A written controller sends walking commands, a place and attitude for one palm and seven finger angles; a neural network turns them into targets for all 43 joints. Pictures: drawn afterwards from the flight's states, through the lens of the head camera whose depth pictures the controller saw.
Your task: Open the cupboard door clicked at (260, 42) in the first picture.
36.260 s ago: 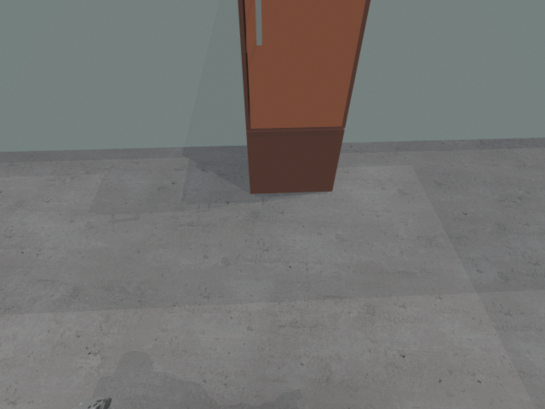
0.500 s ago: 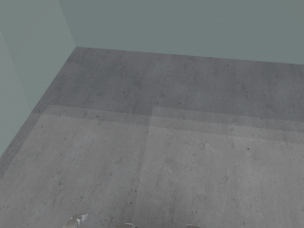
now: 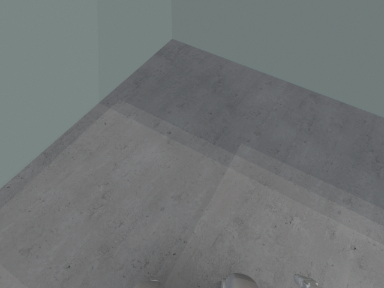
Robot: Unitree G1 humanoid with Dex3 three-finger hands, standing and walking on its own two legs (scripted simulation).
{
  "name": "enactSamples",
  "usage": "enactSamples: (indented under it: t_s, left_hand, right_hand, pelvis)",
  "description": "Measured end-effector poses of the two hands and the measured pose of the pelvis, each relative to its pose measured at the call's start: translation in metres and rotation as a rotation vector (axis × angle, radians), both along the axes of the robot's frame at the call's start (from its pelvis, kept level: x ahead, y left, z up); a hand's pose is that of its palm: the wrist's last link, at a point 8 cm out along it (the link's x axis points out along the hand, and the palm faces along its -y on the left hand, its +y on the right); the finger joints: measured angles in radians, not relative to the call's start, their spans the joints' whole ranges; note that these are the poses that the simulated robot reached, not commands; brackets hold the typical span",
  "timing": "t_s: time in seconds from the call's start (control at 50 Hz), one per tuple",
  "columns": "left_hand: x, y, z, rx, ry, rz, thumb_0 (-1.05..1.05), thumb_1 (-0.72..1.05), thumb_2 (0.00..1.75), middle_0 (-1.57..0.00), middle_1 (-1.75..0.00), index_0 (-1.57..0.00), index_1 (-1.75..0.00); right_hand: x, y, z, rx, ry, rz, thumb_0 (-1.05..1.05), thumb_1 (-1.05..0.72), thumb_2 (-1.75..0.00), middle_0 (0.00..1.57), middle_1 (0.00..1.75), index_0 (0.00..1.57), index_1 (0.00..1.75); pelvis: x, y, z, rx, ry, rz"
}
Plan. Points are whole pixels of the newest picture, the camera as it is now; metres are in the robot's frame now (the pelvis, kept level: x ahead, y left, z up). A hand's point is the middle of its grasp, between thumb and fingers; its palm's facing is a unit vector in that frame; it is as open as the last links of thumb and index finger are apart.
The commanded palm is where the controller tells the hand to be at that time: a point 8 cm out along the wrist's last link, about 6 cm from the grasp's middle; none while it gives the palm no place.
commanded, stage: turn to face it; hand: left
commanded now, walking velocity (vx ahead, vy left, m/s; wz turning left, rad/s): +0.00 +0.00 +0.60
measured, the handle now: out of the picture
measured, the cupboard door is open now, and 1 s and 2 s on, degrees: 47 47 47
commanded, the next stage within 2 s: none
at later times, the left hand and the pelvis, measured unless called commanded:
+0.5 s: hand out of the picture +0.03 +0.17 -0.17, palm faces +0.35 -0.91 -0.21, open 7.3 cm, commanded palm none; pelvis +0.03 -0.03 +0.00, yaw +20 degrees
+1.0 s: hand out of the picture +0.03 +0.15 -0.14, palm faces +0.56 -0.78 -0.28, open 7.4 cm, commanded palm none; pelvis +0.06 -0.06 +0.01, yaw +37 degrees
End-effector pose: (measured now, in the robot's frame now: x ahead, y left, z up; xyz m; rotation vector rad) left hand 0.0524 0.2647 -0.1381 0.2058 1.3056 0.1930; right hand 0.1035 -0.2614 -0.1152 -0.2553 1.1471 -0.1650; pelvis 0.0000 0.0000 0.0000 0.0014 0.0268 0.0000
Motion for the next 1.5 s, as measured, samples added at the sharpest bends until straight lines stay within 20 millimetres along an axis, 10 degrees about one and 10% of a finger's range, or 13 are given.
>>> enactSamples:
  t_s: [0.2,0.4,0.6,0.78,0.98,1.3,1.5]
  left_hand:
    - [0.025,-0.032,0.021,0.056,-0.158,0.061,0.00,0.91,0.90,-0.20,-0.30,-0.19,-0.30]
    - [-0.014,-0.066,0.020,-0.013,-0.105,0.216,0.00,0.91,0.90,-0.20,-0.30,-0.20,-0.30]
    - [-0.068,-0.032,-0.007,-0.018,-0.025,0.398,0.00,0.91,0.90,-0.20,-0.30,-0.20,-0.30]
    - [-0.048,-0.025,0.021,0.041,-0.112,0.449,0.00,0.91,0.90,-0.20,-0.30,-0.19,-0.30]
    - [-0.048,-0.071,0.032,0.077,-0.152,0.533,0.00,0.91,0.90,-0.20,-0.30,-0.20,-0.30]
    - [-0.165,-0.100,-0.012,-0.022,-0.005,0.841,0.00,0.91,0.90,-0.20,-0.30,-0.20,-0.30]
    - [-0.157,-0.081,0.017,0.047,-0.091,0.907,0.01,0.91,0.90,-0.20,-0.30,-0.19,-0.30]
  right_hand:
    - [0.020,-0.016,-0.030,0.084,0.083,0.070,0.00,-0.90,-0.89,0.21,0.30,0.21,0.30]
    - [0.070,-0.007,-0.011,0.072,0.108,0.210,0.00,-0.91,-0.89,0.20,0.30,0.20,0.30]
    - [0.120,0.041,-0.004,0.016,0.015,0.394,0.00,-0.91,-0.89,0.20,0.30,0.20,0.30]
    - [0.117,0.035,-0.007,0.024,0.101,0.447,0.00,-0.90,-0.89,0.21,0.30,0.21,0.30]
    - [0.153,0.019,-0.025,0.043,0.167,0.520,0.00,-0.90,-0.89,0.20,0.30,0.20,0.30]
    - [0.214,0.132,-0.002,0.016,-0.010,0.841,0.00,-0.91,-0.89,0.20,0.30,0.20,0.30]
    - [0.200,0.134,0.001,0.005,0.072,0.903,0.00,-0.90,-0.89,0.21,0.30,0.21,0.30]
  pelvis:
    - [0.017,-0.037,-0.006,0.008,0.003,0.124]
    - [0.029,-0.044,0.010,0.034,0.000,0.281]
    - [0.032,-0.025,-0.004,-0.001,0.003,0.406]
    - [0.043,-0.037,0.008,-0.011,0.002,0.491]
    - [0.062,-0.063,0.006,0.027,-0.004,0.626]
    - [0.050,-0.041,-0.007,0.010,-0.010,0.836]
    - [0.057,-0.042,0.010,-0.013,-0.011,0.930]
